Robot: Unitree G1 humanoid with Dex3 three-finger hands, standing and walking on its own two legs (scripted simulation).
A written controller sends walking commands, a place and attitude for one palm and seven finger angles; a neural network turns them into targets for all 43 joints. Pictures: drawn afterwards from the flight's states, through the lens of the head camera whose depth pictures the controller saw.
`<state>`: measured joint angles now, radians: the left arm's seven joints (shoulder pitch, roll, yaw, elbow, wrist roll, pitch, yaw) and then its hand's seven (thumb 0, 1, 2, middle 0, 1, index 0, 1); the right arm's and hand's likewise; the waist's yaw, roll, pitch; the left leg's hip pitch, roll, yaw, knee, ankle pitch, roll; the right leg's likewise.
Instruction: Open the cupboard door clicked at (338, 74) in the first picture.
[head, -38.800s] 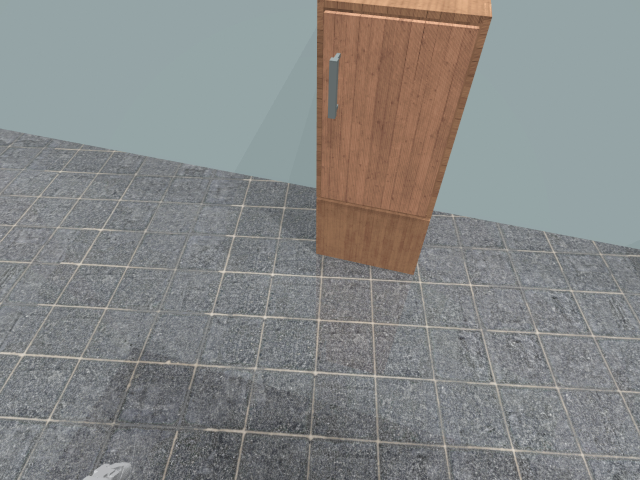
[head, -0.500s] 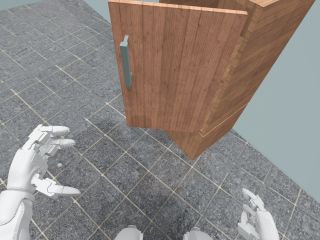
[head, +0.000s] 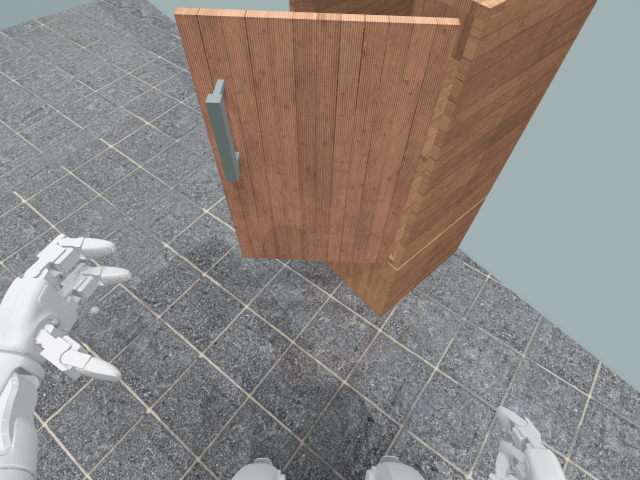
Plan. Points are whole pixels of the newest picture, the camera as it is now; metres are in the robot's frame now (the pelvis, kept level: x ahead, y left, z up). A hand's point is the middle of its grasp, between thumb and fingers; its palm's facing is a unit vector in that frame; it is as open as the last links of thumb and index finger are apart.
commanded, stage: raise the hand with hooked fingers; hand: left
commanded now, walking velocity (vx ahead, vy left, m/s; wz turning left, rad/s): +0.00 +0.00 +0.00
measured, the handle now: (226, 133) +0.61 +0.18 +0.05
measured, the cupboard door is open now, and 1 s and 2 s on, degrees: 47 47 47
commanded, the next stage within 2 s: move the hooked fingers beside the handle in 0.34 s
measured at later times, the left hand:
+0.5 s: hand (84, 318) +0.28 +0.28 +0.06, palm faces +0.03 -1.00 -0.03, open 13.9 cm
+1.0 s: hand (125, 248) +0.38 +0.27 +0.05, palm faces +0.00 -1.00 -0.02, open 13.9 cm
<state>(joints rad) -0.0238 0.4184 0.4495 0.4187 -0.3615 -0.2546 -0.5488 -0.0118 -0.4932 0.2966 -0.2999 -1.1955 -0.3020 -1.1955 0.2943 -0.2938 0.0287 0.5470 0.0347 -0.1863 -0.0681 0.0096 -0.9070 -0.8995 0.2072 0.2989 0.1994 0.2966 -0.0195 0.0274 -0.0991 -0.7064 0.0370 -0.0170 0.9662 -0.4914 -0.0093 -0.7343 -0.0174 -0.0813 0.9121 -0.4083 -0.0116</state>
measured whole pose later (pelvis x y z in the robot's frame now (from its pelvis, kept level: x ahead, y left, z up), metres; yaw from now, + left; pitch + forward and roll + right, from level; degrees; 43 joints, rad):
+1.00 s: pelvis +0.00 +0.01 +0.00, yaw -1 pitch +16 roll -2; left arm -0.37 0.46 0.46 0.72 -0.27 -0.31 -0.48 -0.01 -0.49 0.30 -0.30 -1.20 -0.30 -1.20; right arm 0.35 -0.28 0.04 0.58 0.02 -0.10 -0.05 0.01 -0.91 -0.90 0.21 0.30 0.20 0.30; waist -0.06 0.01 -0.10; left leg -0.78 0.04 0.00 0.99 -0.49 0.00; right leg -0.81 -0.02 -0.06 0.93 -0.40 0.00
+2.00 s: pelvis -0.01 +0.02 -0.03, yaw -3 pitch +27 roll -4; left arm -1.05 0.76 0.54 1.27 -0.05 -0.32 -0.40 -0.01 -0.49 0.30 -0.30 -1.20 -0.30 -1.20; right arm 0.41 -0.29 0.08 0.59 -0.02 0.06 -0.02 0.00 -0.91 -0.90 0.21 0.30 0.20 0.30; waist -0.23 0.02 -0.08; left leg -1.08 0.06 -0.01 1.13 -0.52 0.02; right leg -1.09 0.01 -0.06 1.01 -0.39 0.01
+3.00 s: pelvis -0.01 +0.02 -0.04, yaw -4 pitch +28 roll -5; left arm -1.08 0.80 0.54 1.28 -0.03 -0.31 -0.40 -0.01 -0.49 0.30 -0.30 -1.20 -0.30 -1.20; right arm 0.40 -0.27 0.09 0.58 -0.02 0.10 -0.01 0.00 -0.91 -0.90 0.21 0.30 0.20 0.30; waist -0.24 0.03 -0.07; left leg -1.12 0.07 -0.02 1.16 -0.53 0.01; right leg -1.12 0.02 -0.07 1.02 -0.39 0.01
